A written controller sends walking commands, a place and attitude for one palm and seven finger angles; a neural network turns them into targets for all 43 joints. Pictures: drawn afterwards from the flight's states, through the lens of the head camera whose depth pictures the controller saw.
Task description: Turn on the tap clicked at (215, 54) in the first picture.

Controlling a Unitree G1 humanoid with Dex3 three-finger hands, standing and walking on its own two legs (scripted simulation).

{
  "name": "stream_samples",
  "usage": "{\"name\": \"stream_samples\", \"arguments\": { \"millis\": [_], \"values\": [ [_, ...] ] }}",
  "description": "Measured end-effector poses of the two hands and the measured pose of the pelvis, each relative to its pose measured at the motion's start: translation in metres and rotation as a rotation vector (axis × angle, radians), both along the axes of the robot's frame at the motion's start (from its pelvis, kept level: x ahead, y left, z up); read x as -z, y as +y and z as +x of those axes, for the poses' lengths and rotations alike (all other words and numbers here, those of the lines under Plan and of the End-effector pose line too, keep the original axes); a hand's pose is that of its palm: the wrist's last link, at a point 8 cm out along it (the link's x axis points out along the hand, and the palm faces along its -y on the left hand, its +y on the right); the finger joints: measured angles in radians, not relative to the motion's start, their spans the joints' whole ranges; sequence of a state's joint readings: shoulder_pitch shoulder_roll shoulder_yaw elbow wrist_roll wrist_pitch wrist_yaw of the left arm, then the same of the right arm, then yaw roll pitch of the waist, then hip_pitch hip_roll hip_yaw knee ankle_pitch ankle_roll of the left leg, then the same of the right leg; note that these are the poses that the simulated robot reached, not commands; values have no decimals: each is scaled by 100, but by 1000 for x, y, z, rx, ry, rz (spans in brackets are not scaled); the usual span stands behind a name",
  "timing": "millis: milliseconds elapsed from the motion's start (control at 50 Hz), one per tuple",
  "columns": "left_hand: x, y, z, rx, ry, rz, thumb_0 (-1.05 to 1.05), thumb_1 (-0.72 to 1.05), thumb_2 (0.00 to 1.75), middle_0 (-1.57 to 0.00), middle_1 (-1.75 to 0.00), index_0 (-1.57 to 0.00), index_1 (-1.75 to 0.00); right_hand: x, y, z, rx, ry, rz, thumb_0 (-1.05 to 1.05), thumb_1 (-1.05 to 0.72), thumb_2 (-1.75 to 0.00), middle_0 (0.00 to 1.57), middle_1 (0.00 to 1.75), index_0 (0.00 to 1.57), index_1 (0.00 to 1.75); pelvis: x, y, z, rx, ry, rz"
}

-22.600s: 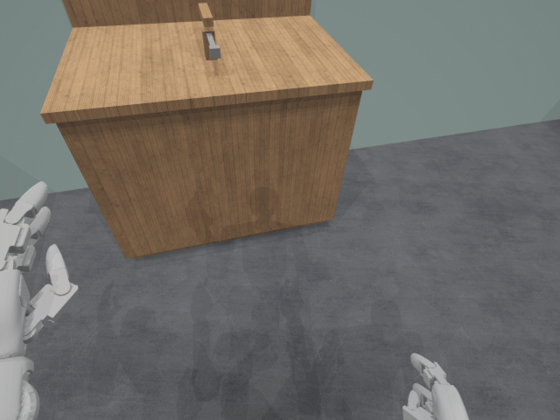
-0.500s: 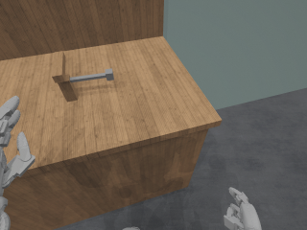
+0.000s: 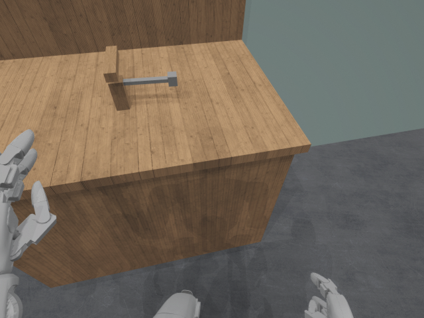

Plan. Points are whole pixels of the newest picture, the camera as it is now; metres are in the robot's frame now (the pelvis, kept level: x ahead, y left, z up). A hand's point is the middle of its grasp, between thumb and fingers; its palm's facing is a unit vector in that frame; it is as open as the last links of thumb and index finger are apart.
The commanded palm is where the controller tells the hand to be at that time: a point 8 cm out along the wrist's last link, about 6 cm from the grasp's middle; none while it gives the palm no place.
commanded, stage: step back with the hand held close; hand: left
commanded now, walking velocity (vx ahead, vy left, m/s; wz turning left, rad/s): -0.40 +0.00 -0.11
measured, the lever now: (172, 78) +0.67 +0.17 +0.09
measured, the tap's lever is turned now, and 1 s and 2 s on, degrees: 86 86 86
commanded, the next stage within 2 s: stop stepping back and stand still in 0.04 s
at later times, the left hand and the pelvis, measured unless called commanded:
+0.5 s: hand out of the picture +0.08 +0.23 +0.17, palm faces +0.38 -0.83 -0.40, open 7.4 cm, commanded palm +0.04 +0.27 +0.19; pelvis -0.13 -0.01 +0.00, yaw -1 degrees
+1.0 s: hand out of the picture +0.05 +0.20 +0.16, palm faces +0.37 -0.86 -0.36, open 7.4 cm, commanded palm +0.01 +0.24 +0.19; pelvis -0.16 -0.03 +0.01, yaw -2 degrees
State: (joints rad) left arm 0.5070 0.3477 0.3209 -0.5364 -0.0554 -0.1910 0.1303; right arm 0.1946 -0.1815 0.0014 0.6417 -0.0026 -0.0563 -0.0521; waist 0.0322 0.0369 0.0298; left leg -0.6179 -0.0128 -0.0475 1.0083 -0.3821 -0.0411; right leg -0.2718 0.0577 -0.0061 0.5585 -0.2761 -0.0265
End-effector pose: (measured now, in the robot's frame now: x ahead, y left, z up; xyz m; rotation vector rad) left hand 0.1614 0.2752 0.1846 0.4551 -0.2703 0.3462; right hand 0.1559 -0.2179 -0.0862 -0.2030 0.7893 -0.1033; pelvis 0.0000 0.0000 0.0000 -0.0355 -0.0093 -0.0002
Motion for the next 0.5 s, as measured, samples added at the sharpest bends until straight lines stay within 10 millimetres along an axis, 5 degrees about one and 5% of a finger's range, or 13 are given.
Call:
{"name": "stream_samples", "arguments": {
  "millis": [100, 200, 340, 500],
  "values": [
    [14, 6, -17, 11, 53, -54, 1, 89, 90, -21, -30, -21, -30, -21, 8, -12, -37, -2, -37, 2, -90, -90, 20, 30, 20, 30, -10, 2, -25, 11, 29, 49],
    [14, 15, -30, 47, -14, -22, 1, 89, 90, -21, -30, -21, -30, -29, 10, -21, -25, -99, -73, 1, -90, -90, 20, 30, 20, 30, 3, 12, -66, -1, 31, 50],
    [-10, 2, -77, 82, -1, 19, 2, 89, 90, -21, -30, -21, -30, -39, 8, -85, 24, -143, 5, 1, -90, -90, 20, 30, 20, 30, -7, 8, -103, 35, -5, 37],
    [4, -4, -118, -20, 41, -1, 1, 89, 90, -21, -30, -21, -30, -2, -25, -151, 58, -4, -5, 1, -90, -90, 20, 30, 20, 30, 1, -9, -131, 24, -21, 18]
  ]
}}
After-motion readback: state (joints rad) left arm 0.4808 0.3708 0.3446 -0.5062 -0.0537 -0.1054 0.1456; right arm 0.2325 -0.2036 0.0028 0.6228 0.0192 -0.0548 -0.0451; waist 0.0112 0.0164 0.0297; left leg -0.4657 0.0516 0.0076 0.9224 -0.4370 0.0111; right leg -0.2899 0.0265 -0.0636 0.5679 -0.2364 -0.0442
